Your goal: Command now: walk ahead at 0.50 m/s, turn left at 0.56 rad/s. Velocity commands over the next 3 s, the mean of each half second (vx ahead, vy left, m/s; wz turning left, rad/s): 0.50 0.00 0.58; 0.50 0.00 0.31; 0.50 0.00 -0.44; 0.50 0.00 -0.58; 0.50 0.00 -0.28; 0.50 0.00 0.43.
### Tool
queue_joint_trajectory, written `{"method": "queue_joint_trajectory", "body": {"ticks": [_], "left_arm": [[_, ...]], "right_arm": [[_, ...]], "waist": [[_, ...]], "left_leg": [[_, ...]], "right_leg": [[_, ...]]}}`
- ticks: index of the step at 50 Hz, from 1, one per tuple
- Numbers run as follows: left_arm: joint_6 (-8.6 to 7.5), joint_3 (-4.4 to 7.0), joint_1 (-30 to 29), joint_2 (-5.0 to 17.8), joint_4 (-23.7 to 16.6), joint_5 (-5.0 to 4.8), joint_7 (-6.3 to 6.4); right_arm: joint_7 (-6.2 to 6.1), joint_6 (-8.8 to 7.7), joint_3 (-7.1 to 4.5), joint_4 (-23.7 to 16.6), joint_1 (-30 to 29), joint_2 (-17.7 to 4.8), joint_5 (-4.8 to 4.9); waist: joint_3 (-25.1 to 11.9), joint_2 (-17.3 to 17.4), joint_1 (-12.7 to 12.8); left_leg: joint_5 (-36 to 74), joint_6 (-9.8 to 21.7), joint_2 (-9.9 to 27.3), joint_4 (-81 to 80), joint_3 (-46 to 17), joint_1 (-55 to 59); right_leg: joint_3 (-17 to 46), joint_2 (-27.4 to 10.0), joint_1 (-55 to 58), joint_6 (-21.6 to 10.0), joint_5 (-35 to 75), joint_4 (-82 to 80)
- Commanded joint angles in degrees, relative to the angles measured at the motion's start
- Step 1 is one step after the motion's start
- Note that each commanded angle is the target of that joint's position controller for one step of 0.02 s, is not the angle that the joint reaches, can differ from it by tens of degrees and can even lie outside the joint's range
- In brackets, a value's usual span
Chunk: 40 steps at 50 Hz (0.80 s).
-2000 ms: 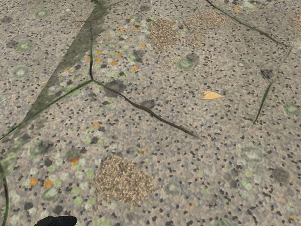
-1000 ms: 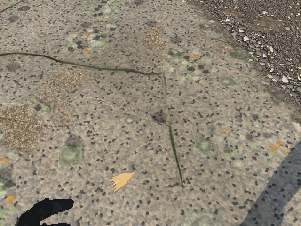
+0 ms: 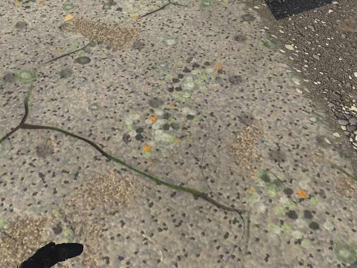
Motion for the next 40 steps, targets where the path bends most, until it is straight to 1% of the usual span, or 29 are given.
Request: {"method": "queue_joint_trajectory", "body": {"ticks": [1,2,3,4,5,6,7,8,10,11,14,16,19,21,23,25,26,27,28,29,30,31,32,33,34,35,37,38,40], "left_arm": [[-1.56,3.83,5.7,8.9,-2.2,-0.07,0.37],[-1.75,4.72,12.9,11.6,-1.7,0.93,0.87],[-0.91,5.93,18.1,16.6,-0.1,1.77,0.91],[-0.52,5.52,18.8,13.2,0.4,0.37,0.45],[-0.34,4.45,16.4,9.1,-0.3,0.19,0.60],[-0.02,3.86,13.8,7.6,-0.5,0.58,0.69],[0.17,3.37,12.0,6.3,-0.1,0.81,0.72],[0.17,3.00,11.0,5.3,0.3,1.09,0.87],[-0.18,3.03,10.8,4.9,1.2,0.83,0.91],[-0.37,3.24,10.9,5.4,1.7,0.62,0.87],[-0.43,4.00,11.4,7.5,3.4,0.71,0.94],[-0.13,4.16,11.1,8.3,4.2,0.64,1.03],[0.41,4.32,12.4,9.5,5.6,0.29,1.28],[0.88,4.53,14.0,10.3,6.8,-0.17,1.30],[1.54,4.85,14.9,11.2,7.7,-0.75,1.27],[2.21,5.35,14.6,12.8,7.9,-1.22,1.55],[2.59,5.68,14.4,13.8,7.8,-1.45,1.84],[2.98,5.73,13.7,14.1,7.6,-1.65,2.09],[2.85,5.10,13.9,12.6,7.1,-1.20,2.35],[1.94,2.45,19.1,4.4,4.3,1.91,1.59],[-0.23,1.88,16.4,6.0,2.5,0.75,0.77],[-1.48,3.14,9.4,10.3,1.0,-1.72,0.20],[-2.16,2.69,7.3,9.5,0.0,-1.98,0.23],[-2.25,2.68,7.4,9.0,0.7,-0.62,0.67],[-1.77,3.11,8.4,9.6,1.1,0.45,0.86],[-1.07,3.24,9.3,9.5,1.4,0.76,0.75],[0.07,2.83,10.7,7.6,2.2,1.05,0.67],[0.47,2.42,10.3,6.5,2.4,1.07,0.62],[0.70,1.55,6.6,4.6,1.9,0.87,0.39]], "right_arm": [[-0.19,-0.34,-1.71,-3.7,-1.8,-6.5,-0.29],[0.13,-0.60,-0.41,-4.6,-1.4,-2.9,-0.90],[0.20,-1.21,0.87,-6.4,6.0,0.9,0.06],[0.06,-1.36,0.11,-5.7,6.4,-4.3,0.94],[-0.03,-1.03,-1.00,-5.7,1.0,-8.1,0.70],[-0.11,-0.69,-1.25,-6.4,-2.7,-8.2,-0.02],[0.04,-0.64,-1.37,-7.0,-4.7,-7.6,-0.55],[0.43,-0.47,-1.50,-7.4,-5.0,-6.7,-0.34],[0.90,0.10,-1.20,-7.6,-4.6,-4.4,0.22],[1.02,0.36,-1.01,-8.0,-5.2,-3.6,0.13],[1.23,0.60,-0.58,-9.3,-8.3,-2.5,-0.29],[1.76,0.34,-0.36,-9.6,-10.2,-2.1,-0.22],[2.83,-0.28,0.18,-10.9,-15.8,-1.1,-0.21],[3.52,-0.40,0.33,-12.0,-18.9,-0.8,-0.05],[4.14,-0.38,0.13,-13.2,-20.7,-1.4,0.07],[4.39,-0.13,-0.72,-13.6,-19.2,-3.0,-0.26],[4.30,0.14,-1.54,-13.1,-15.9,-4.5,-0.47],[3.97,0.37,-2.93,-11.3,-8.4,-6.7,-0.42],[2.97,0.87,-4.81,-8.6,1.7,-10.1,-0.18],[1.89,0.94,-5.85,-8.1,3.3,-16.7,0.31],[2.23,-0.08,-4.98,-10.3,4.4,-15.2,0.14],[2.52,-0.86,-3.83,-9.4,3.2,-11.2,-0.48],[2.44,-1.35,-3.36,-9.1,0.5,-9.8,-0.46],[2.34,-1.53,-2.77,-9.4,-3.5,-8.2,-0.51],[2.18,-1.64,-2.26,-10.1,-6.3,-6.8,-1.05],[1.99,-1.65,-2.06,-10.5,-7.6,-6.6,-1.47],[1.47,-1.99,-1.87,-9.4,-7.9,-6.2,-1.30],[1.16,-2.18,-1.77,-8.6,-7.3,-6.3,-1.34],[0.68,-2.35,-1.74,-7.0,-5.9,-6.8,-1.38]], "waist": [[-4.6,8.4,6.6],[-11.2,3.2,9.8],[-18.1,-13.8,7.1],[-16.2,-14.3,8.0],[-9.0,-7.7,9.7],[-4.9,-4.1,9.3],[-2.0,-3.5,8.5],[-0.8,-4.7,7.4],[-0.4,-5.9,6.5],[0.1,-5.4,6.4],[0.7,-3.2,6.5],[0.9,-2.7,7.0],[2.3,-1.9,9.0],[3.3,-1.6,9.9],[3.9,-1.9,9.8],[1.9,-3.4,7.7],[-0.6,-4.4,5.4],[-4.6,-3.7,0.8],[-9.5,-1.1,-4.1],[-14.3,15.1,0.9],[-25.2,14.1,-0.9],[-18.0,8.3,-3.0],[-11.1,5.8,-1.0],[-6.9,2.0,1.9],[-5.2,2.8,4.2],[-4.4,3.8,5.6],[-3.9,3.8,6.5],[-3.4,3.8,6.3],[-1.7,4.6,4.7]], "left_leg": [[13.5,5.0,11.1,3.0,-11.2,-5.6],[8.6,3.0,7.7,17.0,-6.9,-10.6],[-12.3,-0.8,-0.5,35.8,1.8,-29.1],[-13.1,-1.7,4.0,45.4,2.0,-38.3],[-7.5,-2.1,6.2,48.4,2.0,-40.1],[-3.1,-2.5,7.9,48.0,3.8,-38.9],[-0.1,-2.7,9.3,45.7,3.9,-37.8],[1.8,-2.8,10.7,43.9,4.2,-35.7],[3.4,-3.1,11.6,41.8,5.8,-33.7],[4.2,-3.4,11.9,40.4,6.1,-34.1],[9.0,-4.3,12.6,34.0,6.3,-36.6],[14.7,-4.2,12.6,28.0,7.3,-35.9],[21.3,-3.3,11.7,18.8,10.2,-33.3],[21.4,-2.3,11.2,14.8,11.8,-32.5],[18.4,-0.8,10.4,12.0,13.3,-31.9],[12.8,1.6,7.4,10.6,16.3,-26.6],[10.0,3.0,5.2,10.4,17.8,-21.5],[11.6,4.9,2.9,7.5,18.6,-11.3],[14.1,7.3,3.3,5.4,14.7,5.4],[14.0,15.7,19.0,5.3,-12.1,27.0],[0.5,23.2,26.5,-5.7,-37.4,33.3],[0.5,19.2,24.4,-8.3,-30.0,28.7],[4.2,17.1,22.1,-8.7,-22.7,20.2],[10.9,15.3,19.7,-9.0,-17.0,11.4],[17.2,14.7,17.9,-9.9,-13.1,5.1],[20.1,14.6,16.8,-11.1,-11.5,1.1],[26.0,14.9,16.3,-12.3,-7.2,-3.5],[28.0,14.6,15.7,-13.0,-4.5,-5.0],[28.5,12.8,14.2,-13.8,0.3,-6.5]], "right_leg": [[-1.1,-0.6,17.6,-3.6,-2.8,-3.4],[6.6,-9.1,30.1,-7.2,-7.2,-3.2],[31.3,-22.0,47.7,-16.5,-18.1,-7.4],[41.7,-24.6,47.3,-17.9,-32.5,-11.0],[33.2,-21.6,41.3,-15.4,-32.9,-12.0],[24.3,-18.8,35.2,-13.4,-24.8,-12.2],[18.3,-16.4,30.4,-12.8,-17.5,-13.2],[13.5,-14.6,27.3,-12.2,-12.7,-14.5],[7.7,-13.2,24.7,-12.4,-8.0,-16.7],[5.7,-13.5,24.2,-13.0,-5.9,-17.7],[0.8,-14.6,25.4,-14.1,0.6,-19.2],[-3.5,-13.9,26.3,-13.4,3.6,-19.3],[-8.8,-13.2,27.2,-12.1,5.3,-19.2],[-10.6,-14.0,29.5,-11.5,6.3,-18.8],[-12.2,-15.1,32.6,-10.7,11.2,-17.0],[-14.6,-15.3,34.9,-9.6,28.6,-11.0],[-15.7,-15.1,35.4,-9.0,38.2,-5.1],[-17.2,-13.9,32.9,-7.8,42.1,5.0],[-17.8,-11.9,22.6,-5.8,33.8,19.3],[-16.7,-3.6,-3.0,-2.4,-19.5,40.6],[-3.0,2.8,-13.2,-1.7,-34.4,52.1],[0.1,-0.7,-18.5,-2.7,-28.5,52.2],[-0.7,-2.9,-18.0,-3.4,-23.4,47.5],[-0.8,-4.8,-14.4,-3.0,-20.3,42.5],[-0.5,-6.1,-10.1,-2.5,-18.4,38.8],[-0.6,-6.4,-7.1,-1.9,-17.4,37.2],[-2.3,-6.4,-5.0,-0.1,-15.6,32.9],[-3.2,-6.4,-4.8,0.6,-12.9,30.0],[-3.9,-6.7,-4.5,1.1,-4.2,22.0]]}}
Next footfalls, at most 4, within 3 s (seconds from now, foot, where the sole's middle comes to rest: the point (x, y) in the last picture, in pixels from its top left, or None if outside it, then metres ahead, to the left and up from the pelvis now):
0.04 right None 0.19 -0.13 -0.77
0.56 left None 0.41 0.18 -0.77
1.08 right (142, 194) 0.78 0.10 -0.77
1.58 left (83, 156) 0.99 0.37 -0.77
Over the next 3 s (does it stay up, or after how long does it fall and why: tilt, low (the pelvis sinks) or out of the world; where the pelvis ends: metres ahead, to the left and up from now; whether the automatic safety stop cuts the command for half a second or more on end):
stays up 1.64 0.13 0.01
